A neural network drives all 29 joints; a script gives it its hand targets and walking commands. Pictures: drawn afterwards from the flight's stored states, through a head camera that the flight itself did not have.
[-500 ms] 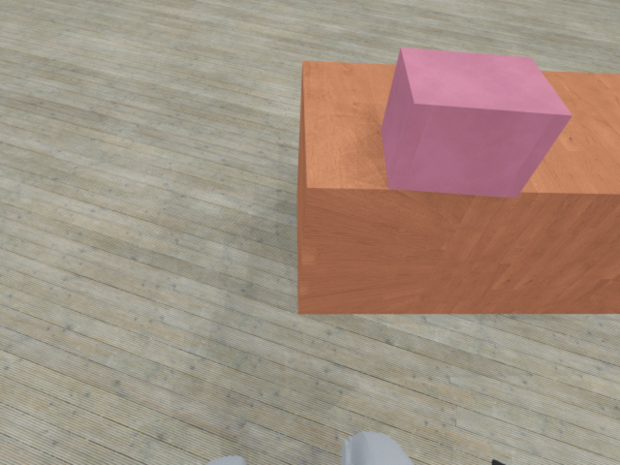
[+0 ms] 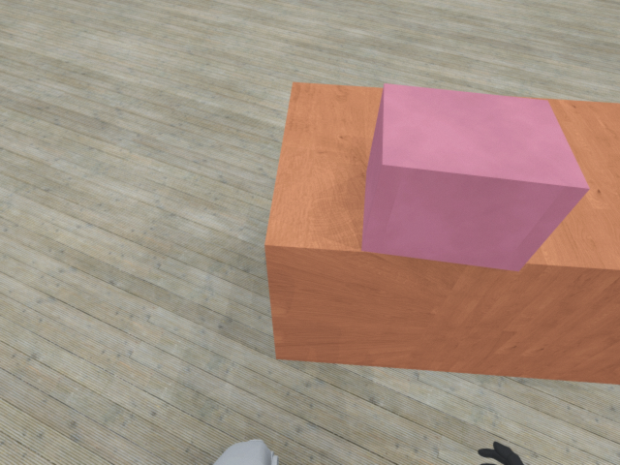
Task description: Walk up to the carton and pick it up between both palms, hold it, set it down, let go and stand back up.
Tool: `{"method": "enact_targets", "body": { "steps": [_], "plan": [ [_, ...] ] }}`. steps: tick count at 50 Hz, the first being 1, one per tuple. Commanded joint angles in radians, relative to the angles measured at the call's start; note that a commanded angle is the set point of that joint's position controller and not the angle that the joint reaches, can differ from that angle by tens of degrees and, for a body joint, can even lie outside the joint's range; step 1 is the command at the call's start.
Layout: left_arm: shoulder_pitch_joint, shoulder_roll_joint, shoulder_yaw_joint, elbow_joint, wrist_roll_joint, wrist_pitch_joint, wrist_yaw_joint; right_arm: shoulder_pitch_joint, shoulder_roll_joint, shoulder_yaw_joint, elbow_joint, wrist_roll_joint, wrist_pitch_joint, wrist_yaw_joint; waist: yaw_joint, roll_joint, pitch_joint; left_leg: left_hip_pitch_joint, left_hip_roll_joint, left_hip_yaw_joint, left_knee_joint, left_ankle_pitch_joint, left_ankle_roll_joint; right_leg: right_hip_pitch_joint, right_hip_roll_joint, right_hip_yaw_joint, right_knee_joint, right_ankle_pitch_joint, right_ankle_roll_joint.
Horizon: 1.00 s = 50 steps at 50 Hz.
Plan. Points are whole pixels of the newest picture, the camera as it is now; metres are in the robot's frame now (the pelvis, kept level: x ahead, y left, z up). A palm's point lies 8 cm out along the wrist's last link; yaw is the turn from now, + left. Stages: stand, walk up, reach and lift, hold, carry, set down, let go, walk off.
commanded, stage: walk up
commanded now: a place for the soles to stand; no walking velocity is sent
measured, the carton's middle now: (451, 177) +0.61 -0.22 -0.01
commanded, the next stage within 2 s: none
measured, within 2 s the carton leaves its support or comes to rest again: neither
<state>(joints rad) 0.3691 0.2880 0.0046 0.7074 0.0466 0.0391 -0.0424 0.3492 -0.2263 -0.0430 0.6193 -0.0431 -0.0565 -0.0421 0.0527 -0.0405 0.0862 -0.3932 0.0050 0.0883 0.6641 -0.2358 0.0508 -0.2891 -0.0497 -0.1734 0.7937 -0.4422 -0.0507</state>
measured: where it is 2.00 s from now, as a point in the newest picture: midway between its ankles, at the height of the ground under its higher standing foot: (386, 456)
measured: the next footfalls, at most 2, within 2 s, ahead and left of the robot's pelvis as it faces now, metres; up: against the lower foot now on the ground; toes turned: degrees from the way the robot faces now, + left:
right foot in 0.28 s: +0.20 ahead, -0.26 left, +0.00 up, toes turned -7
left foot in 0.58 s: +0.19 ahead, -0.05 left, +0.00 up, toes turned +4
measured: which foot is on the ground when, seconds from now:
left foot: down 0.00-0.30, up 0.32-0.56, down 0.58-1.00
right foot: up 0.00-0.26, down 0.28-1.00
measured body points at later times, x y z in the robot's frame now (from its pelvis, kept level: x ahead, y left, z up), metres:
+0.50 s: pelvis +0.11 -0.16 +0.00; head +0.14 -0.16 +0.45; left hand +0.20 +0.10 -0.11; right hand +0.20 -0.43 -0.11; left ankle +0.12 -0.03 -0.67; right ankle +0.16 -0.25 -0.71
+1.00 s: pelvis +0.14 -0.19 +0.02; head +0.16 -0.19 +0.47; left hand +0.19 +0.08 -0.10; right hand +0.29 -0.42 -0.10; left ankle +0.15 -0.06 -0.71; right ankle +0.16 -0.26 -0.71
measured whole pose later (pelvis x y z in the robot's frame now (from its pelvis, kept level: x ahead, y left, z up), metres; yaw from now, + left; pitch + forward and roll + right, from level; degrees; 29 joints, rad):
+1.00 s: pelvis +0.14 -0.19 +0.02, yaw +7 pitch -1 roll +0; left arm 0.29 0.28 -0.03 0.71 -0.01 0.03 -0.01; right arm 0.23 -0.25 0.00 0.74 0.00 0.01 -0.01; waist 0.02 0.02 0.06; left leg -0.28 0.00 -0.06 0.56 -0.26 -0.02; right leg -0.23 -0.02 -0.25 0.52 -0.27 -0.07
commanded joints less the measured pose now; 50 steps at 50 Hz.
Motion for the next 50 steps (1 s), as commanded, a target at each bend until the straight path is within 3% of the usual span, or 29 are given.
{"method": "enact_targets", "body": {
  "steps": [1,2,3,5,7,9,11,12,13,14,15,16,17,18,21,25,28,29,30,31,32,34,36,39,41,50],
  "plan": [
    [-0.1,0.11,0.037,-0.154,0.018,0.012,-0.003,0.315,-0.3,-0.109,-0.011,-0.028,0.01,-0.052,-0.166,0.192,-0.14,0.434,0.511,-0.841,-0.387,-0.359,0.265,-0.476,-0.009,0.127,0.431,-0.223,0.058],
    [-0.138,0.143,0.047,-0.158,0.023,0.041,-0.004,0.237,-0.287,-0.106,-0.016,-0.024,0.02,-0.066,-0.145,0.111,-0.054,0.325,0.503,-0.801,-0.402,-0.474,0.3,-0.503,-0.055,0.196,0.537,-0.151,0.066],
    [-0.14,0.137,0.051,-0.156,0.02,0.049,-0.006,0.167,-0.255,-0.094,-0.022,-0.026,0.017,-0.068,-0.123,0.105,-0.004,0.277,0.459,-0.697,-0.395,-0.459,0.281,-0.53,-0.066,0.208,0.563,-0.091,0.079],
    [-0.099,0.113,0.054,-0.141,0.013,0.044,-0.011,0.06,-0.217,-0.071,-0.026,-0.03,-0.002,-0.058,-0.073,0.134,0.02,0.189,0.376,-0.483,-0.368,-0.274,0.224,-0.462,-0.109,0.248,0.474,0.001,0.098],
    [-0.066,0.082,0.052,-0.127,0.008,0.033,-0.028,0.02,-0.216,-0.068,-0.012,-0.028,-0.018,-0.043,-0.052,0.183,0.001,0.133,0.317,-0.325,-0.33,-0.086,0.196,-0.353,-0.114,0.225,0.35,0.032,0.103],
    [-0.082,0.056,0.048,-0.134,0.0,0.023,-0.042,0.021,-0.231,-0.074,-0.001,-0.028,-0.022,-0.036,-0.059,0.204,-0.018,0.103,0.286,-0.223,-0.272,0.023,0.18,-0.263,-0.116,0.178,0.185,0.044,0.09],
    [-0.086,0.048,0.053,-0.134,-0.004,0.013,-0.05,0.009,-0.253,-0.086,-0.005,-0.03,-0.014,-0.032,-0.053,0.211,-0.04,0.038,0.264,-0.167,-0.226,0.016,0.155,-0.13,-0.08,0.109,0.057,0.083,0.067],
    [-0.067,0.054,0.06,-0.13,-0.003,0.008,-0.052,-0.002,-0.262,-0.09,-0.01,-0.028,-0.006,-0.03,-0.037,0.202,-0.053,-0.008,0.255,-0.158,-0.203,-0.028,0.139,-0.044,-0.05,0.073,0.003,0.116,0.051],
    [-0.02,0.068,0.073,-0.118,-0.002,0.003,-0.052,-0.027,-0.268,-0.089,-0.017,-0.024,0.006,-0.029,0.001,0.17,-0.066,-0.084,0.237,-0.138,-0.154,-0.077,0.115,0.081,-0.019,0.033,-0.075,0.193,0.034],
    [0.053,0.1,0.09,-0.091,0.0,-0.005,-0.048,-0.026,-0.235,-0.075,-0.027,-0.019,0.02,-0.025,0.038,0.078,-0.08,-0.165,0.184,-0.106,-0.046,-0.134,0.078,0.212,0.021,0.007,-0.142,0.218,0.02],
    [0.122,0.16,0.109,-0.072,0.001,-0.016,-0.039,0.012,-0.164,-0.048,-0.034,-0.01,0.03,-0.022,0.078,-0.106,-0.105,-0.219,0.09,-0.044,0.184,-0.209,0.018,0.291,-0.031,0.111,-0.233,0.193,-0.019],
    [0.071,0.283,0.112,-0.124,-0.012,-0.019,-0.027,0.015,-0.115,-0.037,-0.075,0.024,0.037,-0.026,0.086,-0.346,-0.117,-0.3,-0.066,-0.014,0.439,-0.473,-0.047,0.164,-0.303,0.572,-0.477,0.044,-0.182],
    [0.009,0.26,0.107,-0.125,-0.026,-0.015,-0.01,-0.001,-0.138,-0.043,-0.068,0.037,0.049,-0.041,0.09,-0.223,-0.075,-0.264,-0.023,-0.158,0.583,-0.491,-0.034,0.084,-0.356,0.6,-0.515,-0.002,-0.264],
    [-0.031,0.232,0.096,-0.125,-0.03,-0.012,0.007,0.006,-0.149,-0.041,-0.051,0.04,0.054,-0.042,0.063,-0.161,-0.042,-0.271,-0.014,-0.185,0.638,-0.434,-0.037,0.056,-0.342,0.556,-0.474,0.023,-0.268],
    [-0.112,0.175,0.071,-0.123,-0.015,-0.009,0.033,0.081,-0.143,-0.038,-0.014,0.027,0.044,-0.028,-0.004,-0.109,-0.045,-0.17,0.039,-0.154,0.527,-0.321,-0.042,-0.014,-0.297,0.402,-0.418,0.093,-0.225],
    [-0.098,0.151,0.044,-0.098,-0.023,-0.023,0.048,0.043,-0.111,-0.021,-0.025,0.027,0.04,0.003,-0.02,-0.075,-0.082,-0.019,0.035,-0.103,0.229,-0.27,-0.061,-0.004,-0.306,0.336,-0.369,0.405,-0.19],
    [-0.14,0.162,0.024,-0.098,-0.046,-0.023,0.048,0.052,-0.114,-0.023,-0.026,0.025,0.035,0.015,-0.072,-0.043,-0.115,0.197,0.021,-0.106,-0.071,-0.013,-0.03,-0.08,-0.28,0.274,-0.316,0.414,-0.094],
    [-0.138,0.158,0.016,-0.098,-0.058,-0.027,0.042,0.034,-0.139,-0.026,-0.04,0.023,0.029,0.017,-0.081,-0.015,-0.114,0.249,0.042,-0.175,-0.141,0.078,-0.006,-0.128,-0.26,0.256,-0.318,0.355,-0.043],
    [-0.105,0.13,0.005,-0.105,-0.067,-0.033,0.036,0.013,-0.175,-0.03,-0.049,0.015,0.024,0.017,-0.076,0.046,-0.134,0.288,0.131,-0.309,-0.175,0.111,0.032,-0.162,-0.221,0.211,-0.284,0.27,0.009],
    [-0.06,0.1,0.004,-0.097,-0.068,-0.03,0.034,-0.049,-0.218,-0.032,-0.049,0.034,0.024,0.02,-0.022,0.089,-0.144,0.139,0.216,-0.425,-0.202,0.054,0.083,-0.034,-0.109,0.155,-0.274,0.129,0.06],
    [-0.059,0.11,0.011,-0.084,-0.057,-0.024,0.036,-0.066,-0.215,-0.027,-0.037,0.049,0.027,0.027,-0.016,0.074,-0.115,0.028,0.187,-0.372,-0.212,-0.018,0.083,0.071,-0.084,0.169,-0.303,0.104,0.054],
    [-0.091,0.146,0.018,-0.075,-0.048,-0.033,0.036,-0.075,-0.155,-0.005,-0.025,0.055,0.029,0.034,-0.034,0.039,-0.074,0.039,0.087,-0.239,-0.15,0.039,0.012,0.066,-0.146,0.21,-0.402,0.172,0.038],
    [-0.067,0.16,0.019,-0.064,-0.051,-0.046,0.041,-0.072,-0.14,0.003,-0.011,0.045,0.034,0.032,-0.04,0.06,-0.095,0.114,0.06,-0.191,-0.123,0.107,-0.013,0.056,-0.196,0.225,-0.436,0.286,0.027],
    [-0.055,0.155,0.015,-0.061,-0.054,-0.052,0.043,-0.074,-0.139,0.005,0.007,0.039,0.032,0.03,-0.043,0.032,-0.131,0.143,0.075,-0.197,-0.136,0.171,-0.008,0.104,-0.176,0.163,-0.418,0.423,0.037],
    [-0.05,0.149,0.014,-0.064,-0.054,-0.047,0.042,-0.081,-0.14,0.007,0.018,0.041,0.031,0.027,-0.04,0.006,-0.14,0.134,0.075,-0.191,-0.133,0.176,-0.009,0.13,-0.168,0.139,-0.417,0.449,0.035],
    [-0.064,0.148,0.021,-0.079,-0.05,-0.028,0.041,-0.101,-0.153,0.001,0.043,0.041,0.038,0.024,-0.04,0.017,-0.093,0.099,0.056,-0.2,-0.14,0.08,-0.017,0.09,-0.177,0.118,-0.454,0.198,0.005]
  ]
}}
